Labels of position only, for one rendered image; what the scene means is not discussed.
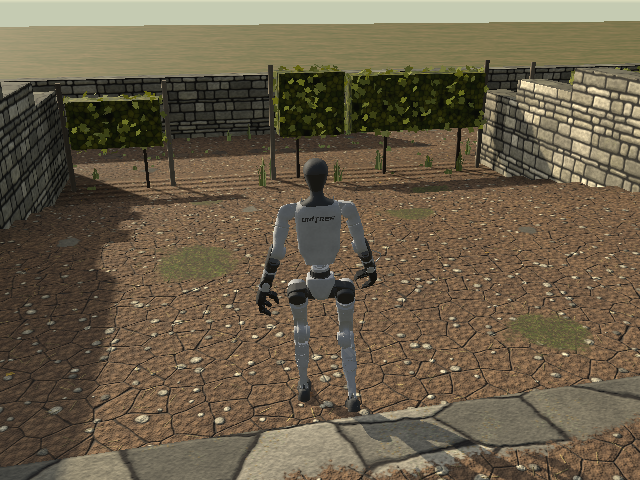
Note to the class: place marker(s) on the left robot hand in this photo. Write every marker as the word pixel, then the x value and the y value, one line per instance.
pixel 261 300

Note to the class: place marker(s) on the robot left foot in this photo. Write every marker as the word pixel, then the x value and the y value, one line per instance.
pixel 304 394

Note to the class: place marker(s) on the robot right forearm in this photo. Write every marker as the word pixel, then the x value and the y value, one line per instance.
pixel 367 259

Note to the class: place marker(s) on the robot left upper arm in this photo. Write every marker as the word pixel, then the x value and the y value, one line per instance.
pixel 285 213

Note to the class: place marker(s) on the robot right upper arm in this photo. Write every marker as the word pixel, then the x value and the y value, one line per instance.
pixel 349 210

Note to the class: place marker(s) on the humanoid robot head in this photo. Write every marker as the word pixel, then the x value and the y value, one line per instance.
pixel 315 173

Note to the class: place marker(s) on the right robot hand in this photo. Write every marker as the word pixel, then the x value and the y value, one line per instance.
pixel 362 273

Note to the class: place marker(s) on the robot left forearm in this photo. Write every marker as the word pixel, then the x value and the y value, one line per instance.
pixel 269 272

